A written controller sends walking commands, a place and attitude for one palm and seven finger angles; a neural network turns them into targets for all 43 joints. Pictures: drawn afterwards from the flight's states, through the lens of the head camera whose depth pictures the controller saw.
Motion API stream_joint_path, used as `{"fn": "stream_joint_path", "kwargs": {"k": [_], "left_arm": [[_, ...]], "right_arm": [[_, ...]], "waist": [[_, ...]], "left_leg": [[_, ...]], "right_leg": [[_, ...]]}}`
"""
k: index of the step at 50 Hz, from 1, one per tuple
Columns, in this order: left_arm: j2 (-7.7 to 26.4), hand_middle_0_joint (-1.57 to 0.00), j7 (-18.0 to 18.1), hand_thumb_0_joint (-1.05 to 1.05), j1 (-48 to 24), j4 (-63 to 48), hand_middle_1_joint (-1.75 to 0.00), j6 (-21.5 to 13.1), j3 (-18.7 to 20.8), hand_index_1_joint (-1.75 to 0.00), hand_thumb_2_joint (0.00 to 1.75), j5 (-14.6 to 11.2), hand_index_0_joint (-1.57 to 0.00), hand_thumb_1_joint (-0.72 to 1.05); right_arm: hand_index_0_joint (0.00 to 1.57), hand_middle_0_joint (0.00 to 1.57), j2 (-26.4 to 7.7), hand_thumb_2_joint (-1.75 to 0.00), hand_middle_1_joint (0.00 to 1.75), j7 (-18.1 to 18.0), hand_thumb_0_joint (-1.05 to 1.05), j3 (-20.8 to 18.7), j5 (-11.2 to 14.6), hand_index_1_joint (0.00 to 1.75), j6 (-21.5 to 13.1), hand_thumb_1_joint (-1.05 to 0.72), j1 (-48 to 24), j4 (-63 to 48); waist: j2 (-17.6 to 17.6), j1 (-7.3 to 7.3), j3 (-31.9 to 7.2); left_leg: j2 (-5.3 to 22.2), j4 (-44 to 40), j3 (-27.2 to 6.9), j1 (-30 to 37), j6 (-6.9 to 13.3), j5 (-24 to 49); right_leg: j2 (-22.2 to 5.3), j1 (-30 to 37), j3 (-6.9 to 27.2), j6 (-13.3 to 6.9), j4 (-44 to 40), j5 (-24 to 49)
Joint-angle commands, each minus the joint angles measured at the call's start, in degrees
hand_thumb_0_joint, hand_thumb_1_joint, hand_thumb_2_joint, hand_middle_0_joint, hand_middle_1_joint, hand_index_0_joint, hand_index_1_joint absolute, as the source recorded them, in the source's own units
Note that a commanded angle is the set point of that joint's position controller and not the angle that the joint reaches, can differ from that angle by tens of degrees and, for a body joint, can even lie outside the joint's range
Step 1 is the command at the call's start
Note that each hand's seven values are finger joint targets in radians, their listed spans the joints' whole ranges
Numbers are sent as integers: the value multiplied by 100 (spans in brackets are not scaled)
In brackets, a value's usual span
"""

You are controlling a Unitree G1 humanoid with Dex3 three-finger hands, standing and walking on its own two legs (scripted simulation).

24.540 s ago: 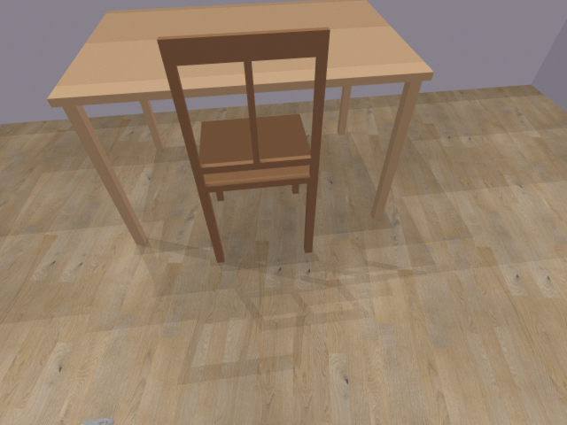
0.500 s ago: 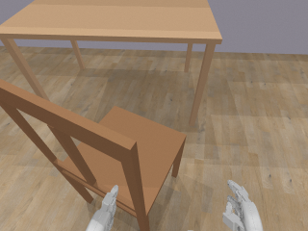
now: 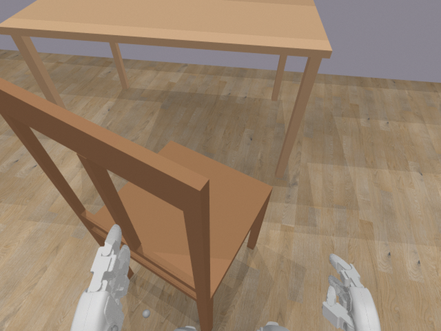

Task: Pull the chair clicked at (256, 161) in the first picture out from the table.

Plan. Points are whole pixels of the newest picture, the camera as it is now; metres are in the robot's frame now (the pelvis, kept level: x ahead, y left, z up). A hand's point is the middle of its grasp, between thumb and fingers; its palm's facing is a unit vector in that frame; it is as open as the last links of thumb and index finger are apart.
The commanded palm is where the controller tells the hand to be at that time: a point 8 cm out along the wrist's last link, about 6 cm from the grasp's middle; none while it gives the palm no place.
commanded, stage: draw the hand back to the body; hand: left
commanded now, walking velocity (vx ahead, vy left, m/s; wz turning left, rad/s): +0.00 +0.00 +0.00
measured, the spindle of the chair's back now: (116, 209) +0.34 +0.23 +0.01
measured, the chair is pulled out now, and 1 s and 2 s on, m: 0.56 0.56 0.56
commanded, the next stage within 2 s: step back with the hand held close in 1.34 s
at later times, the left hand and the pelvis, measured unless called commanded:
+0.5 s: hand (84, 284) +0.16 +0.18 +0.14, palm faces +0.22 -0.90 -0.37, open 15.7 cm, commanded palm +0.12 +0.23 +0.18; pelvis +0.01 -0.01 +0.05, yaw +0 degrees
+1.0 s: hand (0, 185) +0.22 +0.25 +0.25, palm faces +0.48 -0.77 -0.42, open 8.9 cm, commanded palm +0.17 +0.28 +0.26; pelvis +0.03 -0.02 +0.08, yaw -1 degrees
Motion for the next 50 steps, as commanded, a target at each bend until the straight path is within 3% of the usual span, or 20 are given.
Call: {"fn": "stream_joint_path", "kwargs": {"k": [1, 3, 4, 6, 8, 11, 13, 14, 15, 16, 19, 22, 24, 28, 31, 33, 35, 43, 48, 50], "left_arm": [[591, 0, -586, 0, 467, -859, 0, -1040, 101, 0, 20, 29, 0, -55], [807, 0, -682, 0, 676, -940, 0, -677, 528, 0, 20, -143, 0, -55], [785, 0, -690, 0, 583, -1185, 0, -507, 605, 0, 20, -281, 0, -55], [844, 0, -609, 0, 382, -1441, 0, -255, 905, 0, 20, -553, 0, -55], [1010, 0, -496, 0, 62, -1476, 0, -205, 1251, 0, 20, -740, 0, -55], [971, -1, -535, 0, -233, -1612, -2, -407, 1261, -2, 25, -897, -1, -44], [1075, -2, -659, 0, -349, -1398, -4, -455, 1360, -4, 29, -930, -2, -37], [2139, -3, 93, 0, 155, -1340, -5, 269, 1866, -5, 31, -35, -3, -33], [1449, -4, 332, 0, 191, -1689, -5, 568, 1410, -5, 32, 31, -4, -30], [1364, -4, 505, 0, 76, -1512, -6, 783, 1356, -6, 34, 106, -4, -26], [1444, -5, 758, 0, -235, -1301, -8, 1048, 1462, -8, 39, 190, -5, -15], [1756, -7, 921, 0, -563, -1354, -10, 1040, 1813, -10, 44, 217, -7, -4], [1873, -8, 971, 0, -791, -1405, -12, 1027, 1968, -12, 48, 228, -8, 3], [2034, -10, 1003, 0, -1032, -1089, -15, 966, 2326, -15, 55, 206, -10, 17], [2001, -12, 966, 0, -1280, -1063, -17, 876, 2439, -17, 60, 179, -12, 28], [2119, -13, 962, 0, -1408, -991, -19, 830, 2650, -19, 64, 168, -13, 36], [2172, -13, 951, 0, -1560, -1037, -20, 766, 2787, -20, 67, 163, -13, 43], [2425, -18, 922, 0, -2317, -678, -26, 673, 3398, -26, 81, 71, -18, 72], [2728, -20, 919, 0, -2830, -641, -30, 577, 3821, -30, 90, 25, -20, 90], [2321, -20, 847, 0, -2577, -257, -30, 601, 3515, -30, 90, 6, -20, 90]], "right_arm": [[20, 20, -543, -90, 30, 78, 0, -345, 44, 30, -159, -90, -638, -908], [20, 20, -541, -90, 30, 11, 0, -339, 156, 30, 5, -90, -793, -1085], [20, 20, -515, -90, 30, -35, 0, -298, 193, 30, 69, -90, -754, -1149], [20, 20, -462, -90, 30, -156, 0, -266, 246, 30, 140, -90, -775, -1150], [20, 20, -454, -90, 30, -278, 0, -236, 258, 30, 119, -90, -767, -1038], [20, 20, -489, -90, 30, -329, 0, -190, 276, 30, -97, -90, -647, -821], [20, 20, -535, -90, 30, -343, 0, -199, 292, 30, -245, -90, -644, -670], [20, 20, -483, -90, 30, -514, 0, -254, 144, 30, -7, -90, -438, -777], [20, 20, -386, -90, 30, -536, 0, -146, 122, 30, 44, -90, -435, -901], [20, 20, -376, -90, 30, -548, 0, -131, 97, 30, 106, -90, -449, -773], [20, 20, -425, -90, 30, -628, 0, -83, 79, 30, 239, -90, -591, -656], [20, 20, -450, -90, 30, -656, 0, -48, 50, 30, 176, -90, -680, -550], [20, 20, -452, -90, 30, -657, 0, -11, 56, 30, 108, -90, -729, -451], [20, 20, -481, -90, 30, -620, 0, -32, 48, 30, -11, -90, -873, -206], [20, 20, -489, -90, 30, -565, 0, -17, 30, 30, -73, -90, -910, -79], [20, 20, -519, -90, 30, -530, 0, -39, 31, 30, -101, -90, -978, -7], [20, 20, -513, -90, 30, -501, 0, -44, 13, 30, -131, -90, -994, 74], [20, 20, -557, -90, 30, -406, 0, -62, -29, 30, -113, -90, -1139, 367], [20, 20, -614, -90, 30, -348, 0, -86, -53, 30, -123, -90, -1145, 504], [20, 20, -594, -90, 30, -304, 0, -87, -45, 30, -72, -90, -1166, 527]], "waist": [[-74, -25, -166], [134, 151, -396], [112, 119, -508], [-308, 91, -447], [-433, 50, -318], [-166, -40, -220], [-315, -83, -221], [98, 331, -604], [270, 136, -221], [348, 119, 47], [-164, 78, 436], [-93, 134, 516], [246, 148, 599], [-75, 202, 791], [177, 193, 901], [-22, 226, 922], [239, 235, 856], [111, 258, 996], [248, 297, 746], [76, 274, 953]], "left_leg": [[68, -1080, 101, -386, -28, 1148], [49, -1273, 149, -240, -2, 1024], [41, -1354, 147, -95, 13, 1071], [47, -1425, 132, -59, 47, 1062], [54, -1409, 126, -53, 64, 1063], [81, -1530, 97, 294, 64, 1306], [109, -1591, 69, 441, 72, 1457], [278, -2050, 131, 769, 13, 1593], [219, -2207, 131, 863, -19, 1655], [254, -2282, 130, 891, -22, 1660], [284, -2496, 132, 1203, 32, 1675], [267, -2809, 131, 1544, 45, 1641], [239, -2970, 169, 1858, 36, 1741], [264, -3317, 121, 2184, 20, 1989], [249, -3564, 173, 2481, 13, 2140], [271, -3719, 138, 2580, -5, 2254], [262, -3807, 209, 2798, 9, 2452], [302, -4146, 217, 3150, -3, 2898], [308, -4249, 256, 3407, 0, 3305], [325, -4319, 285, 3387, 4, 3262]], "right_leg": [[103, 566, 4, -196, -750, 241], [96, 980, 94, -209, -932, 91], [92, 1124, 72, -190, -1008, 163], [112, 1308, 58, -135, -1210, 135], [130, 1359, 124, -112, -1430, 45], [140, 1373, 26, -99, -1535, 345], [141, 1478, 19, -85, -1632, 543], [-58, 2155, 377, -237, -1757, 713], [-94, 2176, 197, -213, -1835, 870], [-89, 2186, 141, -214, -1893, 862], [-60, 2306, 117, -172, -2285, 845], [-103, 2650, 134, -169, -2614, 812], [-118, 2800, 168, -177, -2822, 906], [-84, 3166, 141, -177, -3112, 1211], [-74, 3354, 155, -162, -3277, 1421], [-52, 3520, 136, -165, -3380, 1520], [-60, 3660, 179, -157, -3455, 1778], [-36, 4017, 188, -147, -3753, 2247], [-61, 4316, 204, -146, -3825, 2679], [-54, 4241, 154, -119, -3850, 2581]]}}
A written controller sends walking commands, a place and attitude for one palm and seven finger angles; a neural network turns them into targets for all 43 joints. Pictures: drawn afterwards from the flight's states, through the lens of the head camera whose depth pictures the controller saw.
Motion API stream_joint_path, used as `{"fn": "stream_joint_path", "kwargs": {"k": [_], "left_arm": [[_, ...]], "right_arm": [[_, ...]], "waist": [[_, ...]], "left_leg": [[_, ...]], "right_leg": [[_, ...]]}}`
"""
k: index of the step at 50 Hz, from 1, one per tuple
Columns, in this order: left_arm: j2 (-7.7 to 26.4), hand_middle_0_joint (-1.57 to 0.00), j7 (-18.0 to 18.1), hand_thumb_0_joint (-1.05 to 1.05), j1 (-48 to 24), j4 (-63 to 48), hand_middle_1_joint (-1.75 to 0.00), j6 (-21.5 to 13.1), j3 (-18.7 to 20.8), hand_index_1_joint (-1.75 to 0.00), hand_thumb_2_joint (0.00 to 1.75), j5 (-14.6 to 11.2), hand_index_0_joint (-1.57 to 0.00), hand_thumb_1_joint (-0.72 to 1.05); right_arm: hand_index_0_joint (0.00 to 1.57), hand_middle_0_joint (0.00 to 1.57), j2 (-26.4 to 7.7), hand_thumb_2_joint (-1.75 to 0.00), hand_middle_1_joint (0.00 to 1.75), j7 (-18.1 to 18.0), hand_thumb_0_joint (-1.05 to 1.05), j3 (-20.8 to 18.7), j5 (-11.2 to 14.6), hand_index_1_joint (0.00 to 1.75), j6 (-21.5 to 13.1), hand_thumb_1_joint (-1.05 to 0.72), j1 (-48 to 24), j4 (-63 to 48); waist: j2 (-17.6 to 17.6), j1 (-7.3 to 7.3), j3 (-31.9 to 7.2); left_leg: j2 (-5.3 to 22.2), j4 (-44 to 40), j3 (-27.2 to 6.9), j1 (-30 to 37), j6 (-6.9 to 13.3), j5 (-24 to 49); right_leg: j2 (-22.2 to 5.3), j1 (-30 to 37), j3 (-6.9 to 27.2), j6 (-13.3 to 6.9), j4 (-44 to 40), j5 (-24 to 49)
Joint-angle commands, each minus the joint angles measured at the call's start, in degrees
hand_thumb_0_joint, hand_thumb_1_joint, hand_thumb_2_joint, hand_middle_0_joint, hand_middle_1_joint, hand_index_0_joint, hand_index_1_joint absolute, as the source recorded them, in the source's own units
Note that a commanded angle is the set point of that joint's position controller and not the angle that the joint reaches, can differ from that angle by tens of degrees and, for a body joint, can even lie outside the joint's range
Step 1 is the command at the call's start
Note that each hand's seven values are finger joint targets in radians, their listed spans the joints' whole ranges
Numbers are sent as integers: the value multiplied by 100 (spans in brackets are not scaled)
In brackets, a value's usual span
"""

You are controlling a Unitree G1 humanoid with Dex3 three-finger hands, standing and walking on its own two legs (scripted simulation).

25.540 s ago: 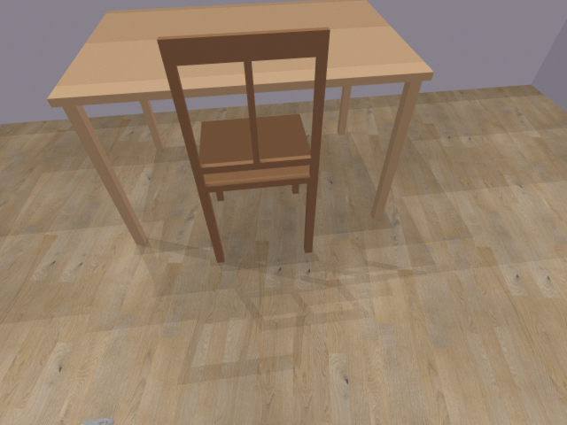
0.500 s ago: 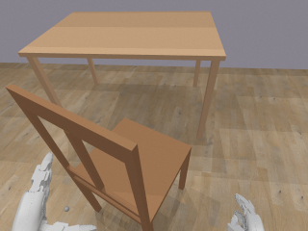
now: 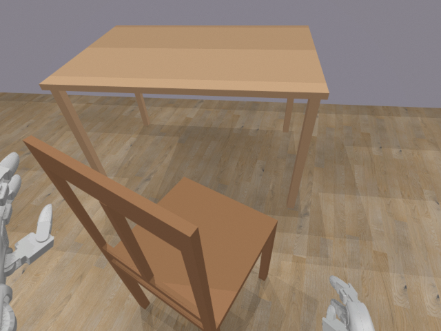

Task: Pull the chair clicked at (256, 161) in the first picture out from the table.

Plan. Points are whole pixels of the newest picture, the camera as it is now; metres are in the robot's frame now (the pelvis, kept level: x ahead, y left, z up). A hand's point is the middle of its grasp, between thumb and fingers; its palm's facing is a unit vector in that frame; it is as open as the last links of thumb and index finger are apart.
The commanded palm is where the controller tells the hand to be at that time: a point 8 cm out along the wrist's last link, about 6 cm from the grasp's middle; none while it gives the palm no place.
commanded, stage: draw the hand back to the body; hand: left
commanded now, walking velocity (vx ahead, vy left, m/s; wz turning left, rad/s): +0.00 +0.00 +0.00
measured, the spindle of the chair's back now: (131, 245) +0.30 +0.25 -0.07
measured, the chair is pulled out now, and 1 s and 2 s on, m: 0.56 0.56 0.56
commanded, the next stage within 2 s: step back with the hand held close in 0.34 s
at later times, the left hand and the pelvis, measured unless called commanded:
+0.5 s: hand (44, 231) +0.19 +0.27 +0.17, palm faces +0.47 -0.78 -0.40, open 7.4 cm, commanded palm +0.14 +0.31 +0.18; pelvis +0.00 +0.01 +0.00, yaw -1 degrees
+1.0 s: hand (31, 255) +0.16 +0.27 +0.16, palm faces +0.41 -0.76 -0.51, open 7.4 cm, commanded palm +0.10 +0.31 +0.18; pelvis -0.05 +0.01 +0.00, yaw -1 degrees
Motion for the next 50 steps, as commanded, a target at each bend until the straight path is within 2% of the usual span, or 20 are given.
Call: {"fn": "stream_joint_path", "kwargs": {"k": [1, 4, 6, 9, 10, 12, 13, 19, 21, 23, 24, 25, 27, 28, 30, 34, 37, 38, 43, 50], "left_arm": [[783, -20, 0, 0, -296, -689, -30, -372, 566, -30, 90, -31, -20, 90], [844, -20, -40, 0, -278, -786, -30, -396, 562, -30, 90, -37, -20, 90], [1015, -20, -21, 0, -400, -1094, -30, -450, 666, -30, 90, -16, -20, 90], [1070, -20, 8, 0, -460, -1236, -30, -458, 716, -30, 90, 6, -20, 90], [1110, -20, 25, 0, -434, -1165, -30, -452, 779, -30, 90, -4, -20, 90], [1108, -20, 37, 0, -468, -1254, -30, -465, 760, -30, 90, 23, -20, 90], [1122, -20, 36, 0, -463, -1163, -30, -433, 799, -30, 90, 23, -20, 90], [903, -20, -2, 0, -511, -935, -30, -396, 594, -30, 90, 13, -20, 90], [951, -20, -1, 0, -522, -964, -30, -414, 637, -30, 90, 12, -20, 90], [867, -20, -25, 0, -654, -974, -30, -406, 498, -30, 90, 27, -20, 90], [1713, -20, 11, 0, -1421, -1396, -30, -704, 1313, -30, 90, 14, -20, 90], [1345, -20, -18, 0, -915, -858, -30, -758, 1104, -30, 90, 66, -20, 90], [947, -20, -60, 0, -340, -854, -30, -783, 752, -30, 90, 109, -20, 90], [1024, -20, -52, 0, -317, -1119, -30, -845, 810, -30, 90, 126, -20, 90], [1067, -20, 1, 0, 102, -1246, -30, -870, 908, -30, 90, 157, -20, 90], [1239, -20, 48, 0, 425, -1532, -30, -865, 1113, -30, 90, 149, -20, 90], [1291, -20, 75, 0, 519, -1523, -30, -862, 1183, -30, 90, 131, -20, 90], [1341, -20, 78, 0, 497, -1540, -30, -861, 1217, -30, 90, 122, -20, 90], [1333, -20, 119, 0, 447, -1512, -30, -864, 1188, -30, 90, 126, -20, 90], [1333, -20, 197, 0, 247, -1681, -30, -911, 1106, -30, 90, 172, -20, 90]], "right_arm": [[20, 20, -548, -90, 30, 25, 0, -248, 6, 30, -249, -90, -720, -850], [20, 20, -570, -90, 30, 53, 0, -284, 11, 30, -199, -90, -776, -879], [20, 20, -577, -90, 30, 55, 0, -289, 2, 30, -215, -90, -756, -899], [20, 20, -539, -90, 30, 37, 0, -257, -6, 30, -246, -90, -769, -889], [20, 20, -540, -90, 30, 29, 0, -256, -15, 30, -253, -90, -763, -871], [20, 20, -543, -90, 30, 23, 0, -262, -6, 30, -278, -90, -745, -878], [20, 20, -541, -90, 30, 15, 0, -258, -11, 30, -271, -90, -762, -848], [20, 20, -564, -90, 30, 34, 0, -251, -2, 30, -242, -90, -770, -851], [20, 20, -572, -90, 30, 36, 0, -265, 0, 30, -241, -90, -755, -861], [20, 20, -590, -90, 30, 49, 0, -250, -10, 30, -247, -90, -763, -855], [20, 20, -748, -90, 30, 43, 0, -269, 8, 30, -125, -90, -677, -1003], [20, 20, -665, -90, 30, 30, 0, -270, -20, 30, -43, -90, -634, -879], [20, 20, -712, -90, 30, 60, 0, -282, -56, 30, 95, -90, -689, -1004], [20, 20, -736, -90, 30, 52, 0, -290, -76, 30, 129, -90, -739, -1057], [20, 20, -714, -90, 30, 57, 0, -312, -88, 30, 209, -90, -723, -1122], [20, 20, -649, -90, 30, 25, 0, -363, -83, 30, 343, -90, -731, -1244], [20, 20, -656, -90, 30, -6, 0, -410, -54, 30, 421, -90, -708, -1280], [20, 20, -653, -90, 30, -26, 0, -423, -40, 30, 422, -90, -754, -1272], [20, 20, -670, -90, 30, -65, 0, -431, -30, 30, 426, -90, -748, -1249], [20, 20, -716, -90, 30, -37, 0, -406, -42, 30, 355, -90, -593, -1239]], "waist": [[-245, -39, -126], [-402, -19, -265], [-157, -3, -494], [97, -2, -423], [-9, 12, -404], [79, 1, -443], [110, 4, -315], [-62, -31, -82], [-178, -16, -170], [-64, -42, -135], [-242, -231, 479], [-480, -273, 381], [-340, -287, 49], [-31, -269, -163], [120, -253, -617], [-41, -252, -995], [-183, -270, -948], [-43, -271, -929], [-126, -278, -766], [-398, -318, -520]], "left_leg": [[156, -573, 184, -524, 102, 1809], [165, -594, 212, -468, 130, 1869], [145, -623, 194, -368, 125, 1884], [150, -667, 181, -346, 88, 1948], [150, -690, 158, -367, 88, 1923], [145, -689, 177, -321, 84, 1965], [156, -692, 160, -350, 69, 1990], [177, -776, 134, -416, 72, 1792], [175, -769, 134, -384, 92, 1745], [159, -776, 116, -410, 83, 1736], [324, -711, -22, -884, 205, 1113], [301, -640, -69, -787, 202, 918], [327, -612, -59, -681, 207, 1178], [363, -692, -92, -695, 200, 1484], [501, -698, -137, -648, 204, 2253], [588, -533, -206, -743, 127, 3091], [617, -516, -225, -989, 136, 2845], [607, -520, -226, -1031, 139, 2746], [667, -582, -302, -1443, 216, 2005], [415, -344, -287, -1884, 258, 318]], "right_leg": [[-214, 525, 58, -34, -503, 1330], [-226, 633, 87, -12, -547, 1419], [-223, 731, 97, -28, -544, 1392], [-214, 744, 107, -48, -567, 1422], [-204, 763, 93, -51, -571, 1394], [-204, 770, 93, -53, -569, 1411], [-185, 726, 104, -68, -612, 1421], [-183, 608, 73, -57, -638, 1159], [-175, 618, 71, -52, -633, 1104], [-177, 606, 87, -60, -653, 1109], [-486, 91, 768, -25, -1018, 1130], [-592, 28, 793, -69, -1066, 1021], [-626, 125, 734, -67, -908, 1262], [-614, 292, 659, -69, -734, 1543], [-565, 570, 432, -13, -374, 2040], [-556, 733, 324, 5, -60, 2595], [-550, 665, 376, 3, 12, 2518], [-567, 628, 412, -10, 27, 2521], [-543, 463, 478, 21, 74, 2022], [-721, -65, 942, -99, -452, 581]]}}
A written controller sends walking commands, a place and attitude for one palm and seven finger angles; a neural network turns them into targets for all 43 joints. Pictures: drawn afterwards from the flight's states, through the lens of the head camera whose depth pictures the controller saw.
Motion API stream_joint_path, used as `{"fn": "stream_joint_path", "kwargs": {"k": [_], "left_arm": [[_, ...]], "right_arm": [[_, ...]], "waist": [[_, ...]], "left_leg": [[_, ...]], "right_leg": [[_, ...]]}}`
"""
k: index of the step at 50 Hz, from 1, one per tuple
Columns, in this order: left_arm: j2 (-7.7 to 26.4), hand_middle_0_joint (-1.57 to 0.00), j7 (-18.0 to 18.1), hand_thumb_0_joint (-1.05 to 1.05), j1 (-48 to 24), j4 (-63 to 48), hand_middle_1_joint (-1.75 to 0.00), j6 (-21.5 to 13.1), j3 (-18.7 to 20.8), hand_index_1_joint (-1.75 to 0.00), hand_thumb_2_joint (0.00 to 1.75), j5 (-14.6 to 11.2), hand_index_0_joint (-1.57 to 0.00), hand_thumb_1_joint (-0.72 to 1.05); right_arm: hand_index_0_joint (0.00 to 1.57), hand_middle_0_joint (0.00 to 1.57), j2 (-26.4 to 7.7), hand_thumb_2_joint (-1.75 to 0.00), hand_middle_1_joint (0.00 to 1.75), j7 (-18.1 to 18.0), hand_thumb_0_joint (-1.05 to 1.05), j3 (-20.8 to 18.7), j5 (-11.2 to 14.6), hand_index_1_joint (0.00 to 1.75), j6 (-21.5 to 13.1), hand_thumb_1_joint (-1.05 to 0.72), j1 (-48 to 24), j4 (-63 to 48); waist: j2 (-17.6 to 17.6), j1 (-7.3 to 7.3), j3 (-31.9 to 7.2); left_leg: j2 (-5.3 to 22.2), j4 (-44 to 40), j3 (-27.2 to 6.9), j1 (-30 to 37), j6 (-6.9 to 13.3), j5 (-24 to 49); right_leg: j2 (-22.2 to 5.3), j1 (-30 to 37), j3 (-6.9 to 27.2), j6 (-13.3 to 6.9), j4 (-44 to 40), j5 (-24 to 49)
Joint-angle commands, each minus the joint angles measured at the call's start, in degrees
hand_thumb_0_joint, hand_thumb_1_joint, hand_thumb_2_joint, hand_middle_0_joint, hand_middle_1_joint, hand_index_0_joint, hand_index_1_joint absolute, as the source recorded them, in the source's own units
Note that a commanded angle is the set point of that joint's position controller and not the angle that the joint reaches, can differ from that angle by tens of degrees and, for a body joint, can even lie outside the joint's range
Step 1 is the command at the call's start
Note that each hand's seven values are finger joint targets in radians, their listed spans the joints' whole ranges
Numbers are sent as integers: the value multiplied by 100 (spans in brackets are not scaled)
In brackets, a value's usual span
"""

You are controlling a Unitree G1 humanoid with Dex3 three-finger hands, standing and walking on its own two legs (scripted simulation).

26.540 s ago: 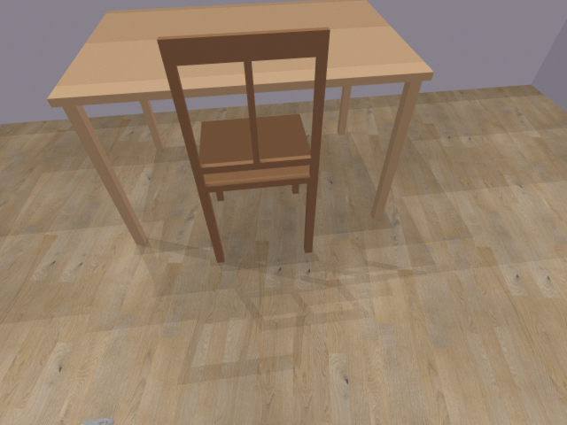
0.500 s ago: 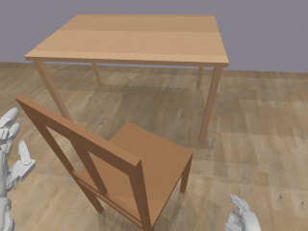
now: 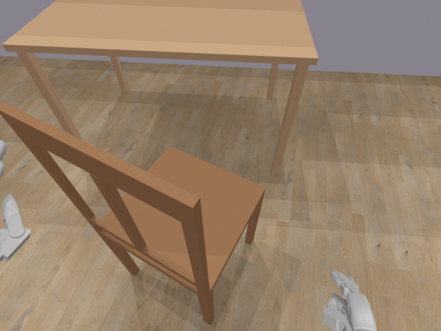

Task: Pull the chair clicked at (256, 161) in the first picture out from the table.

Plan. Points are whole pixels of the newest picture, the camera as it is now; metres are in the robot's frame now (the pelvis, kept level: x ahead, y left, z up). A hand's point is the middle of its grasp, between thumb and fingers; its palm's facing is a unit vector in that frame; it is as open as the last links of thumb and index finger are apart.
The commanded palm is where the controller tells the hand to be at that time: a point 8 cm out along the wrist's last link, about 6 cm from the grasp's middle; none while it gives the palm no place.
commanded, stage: step back with the hand held close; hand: left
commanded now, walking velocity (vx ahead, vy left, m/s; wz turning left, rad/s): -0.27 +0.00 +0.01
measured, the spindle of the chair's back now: (124, 217) +0.35 +0.25 -0.07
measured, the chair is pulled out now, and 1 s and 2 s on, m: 0.56 0.56 0.56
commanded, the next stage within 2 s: stop stepping back and stand still in 1.24 s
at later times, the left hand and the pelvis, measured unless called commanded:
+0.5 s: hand (15, 254) +0.17 +0.26 +0.17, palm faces +0.43 -0.76 -0.49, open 7.4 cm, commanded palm +0.10 +0.30 +0.18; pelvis -0.03 +0.00 -0.01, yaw +1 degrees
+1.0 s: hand out of the picture +0.11 +0.25 +0.17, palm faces +0.43 -0.74 -0.52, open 7.4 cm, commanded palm +0.04 +0.29 +0.18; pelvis -0.08 -0.02 -0.01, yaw +4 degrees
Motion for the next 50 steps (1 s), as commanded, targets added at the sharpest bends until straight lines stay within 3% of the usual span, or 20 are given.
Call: {"fn": "stream_joint_path", "kwargs": {"k": [1, 5, 11, 16, 22, 25, 28, 30, 33, 36, 38, 40, 41, 42, 43, 46, 47, 48, 49, 50], "left_arm": [[1051, -20, 166, 0, -173, -1188, -30, -413, 752, -30, 90, 18, -20, 90], [1101, -20, 221, 0, -218, -1293, -30, -497, 827, -30, 90, 59, -20, 90], [1046, -20, 224, 0, -178, -1280, -30, -569, 871, -30, 90, 100, -20, 90], [1083, -20, 216, 0, -258, -1284, -30, -586, 890, -30, 90, 98, -20, 90], [1161, -20, 268, 0, -135, -1271, -30, -600, 909, -30, 90, 39, -20, 90], [1215, -20, 291, 0, -16, -1422, -30, -653, 985, -30, 90, 51, -20, 90], [1251, -20, 273, 0, -64, -1378, -30, -721, 1180, -30, 90, 165, -20, 90], [1186, -20, 203, 0, -163, -1535, -30, -770, 1151, -30, 90, 179, -20, 90], [1207, -20, 125, 0, -29, -1431, -30, -837, 1221, -30, 90, 122, -20, 90], [1109, -20, 87, 0, -89, -1638, -30, -920, 1031, -30, 90, 50, -20, 90], [1201, -20, 90, 0, -133, -1562, -30, -910, 1072, -30, 90, 14, -20, 90], [1259, -20, 127, 0, -237, -1495, -30, -873, 993, -30, 90, -25, -20, 90], [1301, -20, 188, 0, -216, -1360, -30, -796, 1023, -30, 90, -44, -20, 90], [1269, -20, 213, 0, -190, -1384, -30, -753, 999, -30, 90, -10, -20, 90], [1338, -20, 224, 0, -118, -1211, -30, -731, 1164, -30, 90, 28, -20, 90], [1143, -20, 165, 0, 302, -1193, -30, -762, 1106, -30, 90, 16, -20, 90], [1165, -20, 143, 0, 167, -1482, -30, -850, 1052, -30, 90, 14, -20, 90], [1246, -20, 141, 0, 81, -1661, -30, -905, 1112, -30, 90, 62, -20, 90], [1180, -20, 120, 0, 124, -1689, -30, -892, 1094, -30, 90, -23, -20, 90], [1218, -20, 90, 0, 91, -1655, -30, -923, 1137, -30, 90, -25, -20, 90]], "right_arm": [[20, 20, -728, -90, 30, -54, 0, -281, -10, 30, -348, -90, -403, -893], [20, 20, -749, -90, 30, -60, 0, -251, -17, 30, -422, -90, -378, -900], [20, 20, -762, -90, 30, -50, 0, -247, -5, 30, -570, -90, -346, -917], [20, 20, -773, -90, 30, -17, 0, -287, -53, 30, -606, -90, -279, -820], [20, 20, -728, -90, 30, 54, 0, -351, -62, 30, -492, -90, -222, -702], [20, 20, -727, -90, 30, 28, 0, -331, -67, 30, -464, -90, -326, -709], [20, 20, -790, -90, 30, -43, 0, -313, -65, 30, -536, -90, -491, -775], [20, 20, -731, -90, 30, -66, 0, -344, -94, 30, -624, -90, -412, -773], [20, 20, -702, -90, 30, -57, 0, -398, -144, 30, -746, -90, -371, -642], [20, 20, -669, -90, 30, -19, 0, -377, -184, 30, -798, -90, -271, -536], [20, 20, -629, -90, 30, -19, 0, -426, -153, 30, -768, -90, -268, -487], [20, 20, -574, -90, 30, 42, 0, -492, -142, 30, -685, -90, -142, -452], [20, 20, -548, -90, 30, 69, 0, -537, -132, 30, -600, -90, -226, -414], [20, 20, -493, -90, 30, 84, 0, -480, -168, 30, -534, -90, -381, -484], [20, 20, -408, -90, 30, 71, 0, -401, -185, 30, -492, -90, -504, -515], [20, 20, -398, -90, 30, -8, 0, -234, -171, 30, -313, -90, -425, -510], [20, 20, -565, -90, 30, -34, 0, -295, -164, 30, -334, -90, -427, -516], [20, 20, -694, -90, 30, -69, 0, -404, -165, 30, -403, -90, -570, -590], [20, 20, -580, -90, 30, -30, 0, -406, -143, 30, -556, -90, -467, -567], [20, 20, -577, -90, 30, -18, 0, -445, -144, 30, -713, -90, -437, -567]], "waist": [[-19, -45, -697], [211, -47, -645], [559, -10, -703], [212, -24, -714], [-422, -92, -838], [12, -100, -874], [1031, -50, -823], [1023, -26, -939], [842, -2, -1039], [750, -47, -1331], [206, -66, -1405], [-799, -154, -1349], [-1119, -78, -1325], [-1023, -47, -1236], [-988, -53, -1090], [-622, -176, -1010], [102, -160, -957], [1139, -116, -893], [1209, -76, -1108], [1352, -152, -1228]], "left_leg": [[522, -561, -415, -890, 191, -306], [606, -785, -543, -1220, 250, -849], [848, -1084, -727, -2048, 368, -1033], [700, -691, -609, -1995, 298, -642], [305, 91, -316, -1029, 138, -773], [572, -442, -565, -1077, 227, -693], [1290, -1416, -1209, -2662, 549, -769], [1426, -1261, -1248, -2764, 592, -142], [1372, -883, -1121, -2199, 549, 863], [1237, -345, -868, -1401, 406, 1858], [770, 257, -509, -1187, 165, 1124], [-39, 1407, -10, -911, -131, -665], [-105, 2392, -46, -766, -165, -1178], [16, 2824, -142, -802, -126, -1313], [115, 2456, -200, -845, -92, -1353], [170, -451, 199, -207, -40, -270], [667, -1171, -252, -279, 153, 259], [1689, -1324, -1260, -691, 560, 955], [2077, -1241, -1235, -658, 752, 1811], [2248, -1418, -1237, -1159, 866, 1277]], "right_leg": [[-616, 825, 856, -187, -579, -220], [-504, 885, 766, -125, -546, -742], [-266, 1627, 560, -28, 161, -169], [-402, 1424, 784, -114, 4, 176], [-913, 313, 1139, -393, -1002, -865], [-627, 353, 757, -238, -689, -925], [26, 1812, 295, 30, 867, 70], [108, 2020, 303, 36, 1378, 642], [48, 1629, 451, -26, 1273, 472], [-155, 1322, 611, -113, 921, 1205], [-558, 996, 1159, -338, 287, 1907], [-1617, 281, 2265, -819, -1091, 1108], [-2047, -26, 2428, -1092, -1551, 241], [-2111, -80, 2238, -1220, -1548, 191], [-1940, -94, 1998, -1214, -1362, 694], [-953, 189, 883, -444, -531, 1067], [-550, 288, 650, -170, 71, 717], [-83, 250, 321, 63, 1023, 64], [136, 101, 311, 101, 1852, -1173], [184, 284, 410, 37, 2754, -1731]]}}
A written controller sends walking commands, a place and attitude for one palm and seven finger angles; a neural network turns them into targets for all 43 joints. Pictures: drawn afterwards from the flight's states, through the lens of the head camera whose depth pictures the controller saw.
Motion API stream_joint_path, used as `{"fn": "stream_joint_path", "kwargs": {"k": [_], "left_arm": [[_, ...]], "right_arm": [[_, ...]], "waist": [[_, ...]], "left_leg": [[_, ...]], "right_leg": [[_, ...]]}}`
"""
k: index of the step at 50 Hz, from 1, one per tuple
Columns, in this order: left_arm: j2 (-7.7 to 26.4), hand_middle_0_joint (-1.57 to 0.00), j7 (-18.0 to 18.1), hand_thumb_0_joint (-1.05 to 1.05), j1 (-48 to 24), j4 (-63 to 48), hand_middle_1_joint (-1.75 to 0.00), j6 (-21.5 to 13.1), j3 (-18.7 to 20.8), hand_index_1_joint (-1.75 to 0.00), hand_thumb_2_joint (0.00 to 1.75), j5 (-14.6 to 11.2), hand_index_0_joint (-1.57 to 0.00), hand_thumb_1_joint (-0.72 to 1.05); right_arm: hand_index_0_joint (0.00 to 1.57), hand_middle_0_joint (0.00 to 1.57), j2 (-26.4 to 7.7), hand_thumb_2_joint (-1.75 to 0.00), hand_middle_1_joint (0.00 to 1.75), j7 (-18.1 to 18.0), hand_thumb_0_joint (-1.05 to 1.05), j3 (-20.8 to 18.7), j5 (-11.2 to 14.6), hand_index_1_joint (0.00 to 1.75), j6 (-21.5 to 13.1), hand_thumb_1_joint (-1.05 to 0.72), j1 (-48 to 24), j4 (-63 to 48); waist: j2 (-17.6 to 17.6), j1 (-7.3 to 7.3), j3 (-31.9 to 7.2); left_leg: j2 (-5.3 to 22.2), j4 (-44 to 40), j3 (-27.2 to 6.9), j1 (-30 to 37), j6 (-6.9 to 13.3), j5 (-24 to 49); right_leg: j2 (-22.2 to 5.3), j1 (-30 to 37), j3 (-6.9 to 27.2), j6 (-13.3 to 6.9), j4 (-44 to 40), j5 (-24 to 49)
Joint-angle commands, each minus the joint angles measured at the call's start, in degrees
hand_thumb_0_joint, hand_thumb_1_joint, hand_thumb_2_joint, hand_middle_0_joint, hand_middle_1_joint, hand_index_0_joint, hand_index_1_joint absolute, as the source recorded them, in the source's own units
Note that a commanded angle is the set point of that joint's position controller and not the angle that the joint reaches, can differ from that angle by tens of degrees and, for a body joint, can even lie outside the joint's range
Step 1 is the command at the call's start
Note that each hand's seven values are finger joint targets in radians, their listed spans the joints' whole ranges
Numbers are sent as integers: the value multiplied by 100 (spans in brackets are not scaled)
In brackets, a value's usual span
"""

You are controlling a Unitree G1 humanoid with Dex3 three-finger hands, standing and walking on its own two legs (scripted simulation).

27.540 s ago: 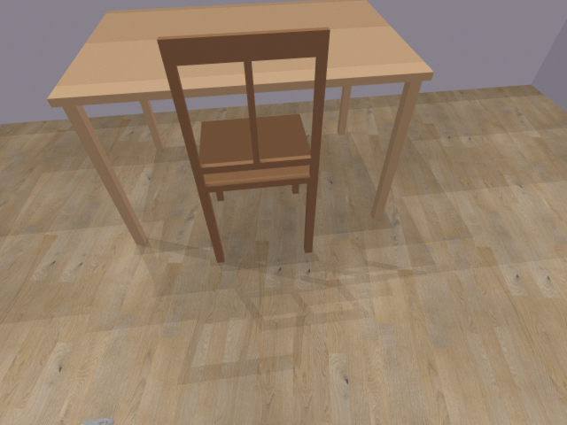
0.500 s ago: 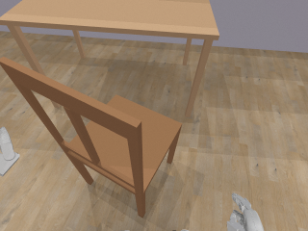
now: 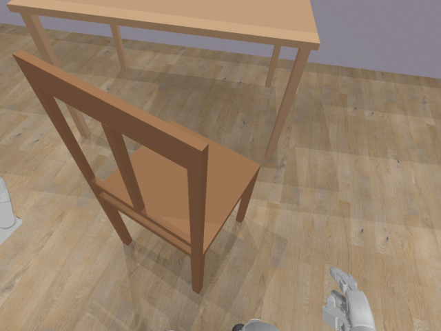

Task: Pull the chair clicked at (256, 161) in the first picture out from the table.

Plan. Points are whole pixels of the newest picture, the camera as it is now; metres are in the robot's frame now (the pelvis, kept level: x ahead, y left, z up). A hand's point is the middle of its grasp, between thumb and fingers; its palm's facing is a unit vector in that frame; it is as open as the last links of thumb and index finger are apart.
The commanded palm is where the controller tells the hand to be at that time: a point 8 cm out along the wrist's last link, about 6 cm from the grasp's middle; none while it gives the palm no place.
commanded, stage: step back with the hand held close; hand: left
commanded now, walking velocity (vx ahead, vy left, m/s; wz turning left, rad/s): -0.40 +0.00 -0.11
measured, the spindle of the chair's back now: (127, 174) +0.45 +0.23 -0.06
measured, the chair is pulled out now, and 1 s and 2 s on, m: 0.56 0.56 0.56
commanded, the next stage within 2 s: stop stepping back and stand still in 0.24 s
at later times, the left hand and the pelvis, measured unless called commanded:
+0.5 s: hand out of the picture +0.10 +0.21 +0.17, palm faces +0.28 -0.81 -0.52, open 7.4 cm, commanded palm +0.04 +0.27 +0.19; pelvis -0.12 -0.02 +0.01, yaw -2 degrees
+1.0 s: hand out of the picture +0.07 +0.24 +0.18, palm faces +0.41 -0.78 -0.47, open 7.4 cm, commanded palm +0.01 +0.27 +0.19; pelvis -0.14 -0.02 +0.01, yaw -2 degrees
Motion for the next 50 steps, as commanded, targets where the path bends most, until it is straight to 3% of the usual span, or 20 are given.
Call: {"fn": "stream_joint_path", "kwargs": {"k": [1, 3, 5, 10, 11, 12, 13, 14, 17, 21, 24, 26, 30, 35, 37, 40, 43, 45, 48, 50], "left_arm": [[866, -20, 87, 0, -122, -1350, -30, -389, 839, -30, 90, -153, -20, 90], [725, -20, 72, 0, -344, -1531, -30, -398, 573, -30, 90, -150, -20, 90], [627, -20, 67, 0, -342, -1335, -30, -398, 469, -30, 90, -107, -20, 90], [763, -20, -55, 0, -678, -785, -30, -390, 501, -30, 90, -80, -20, 90], [923, -20, -58, 0, -716, -668, -30, -433, 596, -30, 90, -75, -20, 90], [881, -20, -53, 0, -573, -606, -30, -357, 462, -30, 90, -122, -20, 90], [1018, -20, 3, 0, -377, -600, -30, -290, 642, -30, 90, -158, -20, 90], [951, -20, 42, 0, -186, -534, -30, -209, 644, -30, 90, -125, -20, 90], [769, -20, 118, 0, 288, -470, -30, -207, 686, -30, 90, -39, -20, 90], [834, -20, 164, 0, 518, -1019, -30, -114, 618, -30, 90, -67, -20, 90], [980, -20, 150, 0, 411, -1360, -30, -160, 692, -30, 90, -61, -20, 90], [994, -20, 135, 0, 19, -1254, -30, -139, 773, -30, 90, -5, -20, 90], [631, -20, 127, 0, -237, -436, -30, -115, 420, -30, 90, 14, -20, 90], [446, -20, 46, 0, -858, -47, -30, -63, 35, -30, 90, 86, -20, 90], [580, -20, 58, 0, -999, -294, -30, -68, 68, -30, 90, 47, -20, 90], [672, -20, 76, 0, -904, -512, -30, -103, 202, -30, 90, 43, -20, 90], [759, -20, 93, 0, -921, -938, -30, -147, 393, -30, 90, 106, -20, 90], [897, -20, 70, 0, -901, -919, -30, -158, 571, -30, 90, 149, -20, 90], [641, -20, 21, 0, -354, -225, -30, -87, 441, -30, 90, 63, -20, 90], [665, -20, 1, 0, -574, -143, -30, -155, 410, -30, 90, 15, -20, 90]], "right_arm": [[20, 20, -691, -90, 30, -65, 0, -345, -58, 30, -605, -90, -191, -723], [20, 20, -695, -90, 30, -13, 0, -358, -31, 30, -765, -90, -126, -524], [20, 20, -746, -90, 30, 73, 0, -345, -27, 30, -859, -90, -55, -411], [20, 20, -809, -90, 30, 89, 0, -235, -11, 30, -862, -90, -367, -448], [20, 20, -712, -90, 30, 79, 0, -219, 5, 30, -826, -90, -357, -492], [20, 20, -659, -90, 30, 91, 0, -345, 90, 30, -783, -90, -183, -578], [20, 20, -690, -90, 30, 117, 0, -437, 110, 30, -735, -90, -315, -539], [20, 20, -457, -90, 30, 117, 0, -297, 22, 30, -627, -90, -431, -526], [20, 20, -266, -90, 30, -17, 0, -73, -6, 30, -349, -90, -592, -675], [20, 20, -628, -90, 30, -66, 0, -69, 74, 30, -287, -90, -101, -888], [20, 20, -894, -90, 30, -90, 0, -213, 151, 30, -533, -90, -104, -1004], [20, 20, -692, -90, 30, -87, 0, -83, 92, 30, -665, -90, -106, -922], [20, 20, -807, -90, 30, -34, 0, -118, 170, 30, -817, -90, 47, -641], [20, 20, -808, -90, 30, 14, 0, -189, 91, 30, -692, -90, 95, -513], [20, 20, -783, -90, 30, 43, 0, -159, 50, 30, -657, -90, 138, -435], [20, 20, -718, -90, 30, 18, 0, -74, 40, 30, -646, -90, 51, -488], [20, 20, -781, -90, 30, -36, 0, -30, 67, 30, -651, -90, -76, -658], [20, 20, -626, -90, 30, -1, 0, -67, 39, 30, -744, -90, -73, -686], [20, 20, -656, -90, 30, 64, 0, -22, 107, 30, -763, -90, -44, -606], [20, 20, -680, -90, 30, 64, 0, -44, 93, 30, -767, -90, 26, -528]], "waist": [[1866, 73, -984], [1552, 134, -1061], [1692, 187, -1110], [976, 234, -652], [286, 174, -623], [-1051, 139, -982], [-1070, 306, -1145], [-741, 220, -1174], [-416, 136, -1243], [-36, 32, -1273], [1291, 251, -1016], [2207, 83, -598], [1014, 65, -279], [-107, -11, 58], [-581, -45, -306], [-62, -24, -283], [2065, 10, -17], [1644, 91, -106], [1088, 144, -134], [526, 18, -119]], "left_leg": [[2064, -1523, -1394, -529, 977, 1671], [1908, -997, -959, 584, 849, 3163], [1796, -855, -827, 1055, 688, 3425], [1225, -420, -430, 39, 197, 490], [777, 124, 29, -137, -40, -444], [-17, 1186, 305, -225, -290, -1039], [-200, 2514, -47, -387, -247, -1594], [-76, 2914, -293, -767, -236, -1590], [55, 1948, 48, -663, -289, -1569], [45, -1296, 330, 825, 7, -408], [1393, -1712, -923, 900, 505, 288], [1451, -2488, -1287, -455, 546, -2066], [876, -1629, -596, -661, 331, -1870], [39, -55, 72, 114, 139, -1903], [-75, 654, 254, 668, 125, -1088], [114, -439, 8, 966, 232, -1423], [1303, -2516, -1829, 27, 678, -3422], [1438, -2463, -1759, -549, 804, -2791], [946, -1685, -769, -586, 440, -1893], [516, -951, -386, -369, 242, -1324]], "right_leg": [[120, 724, 457, -4, 2351, -1668], [48, 324, 346, 11, 1793, -1638], [5, 522, 167, -3, 787, -1419], [-170, 1467, 135, -16, -1299, 466], [-695, 1213, 668, -211, -1471, 1226], [-1570, 996, 1993, -642, -1919, 1431], [-2152, 831, 2447, -1100, -2226, 1605], [-2107, 1273, 1972, -1243, -1936, 2043], [-1444, 1756, 955, -945, -1326, 3345], [-906, 1596, 707, -395, -1330, 406], [-70, 1153, 113, 40, -280, -764], [21, 1519, 34, 35, 613, -1344], [-28, 2087, 72, 33, -838, -650], [-653, 332, 1396, -476, -2227, -3027], [-1118, 240, 1572, -724, -2309, -2632], [-850, 167, 1098, -540, -1826, -2681], [214, 594, 48, -76, 528, -1764], [124, 1229, 26, 21, 1174, -1250], [74, 2048, -157, -49, -858, -867], [-311, 1926, 539, -275, -1603, -436]]}}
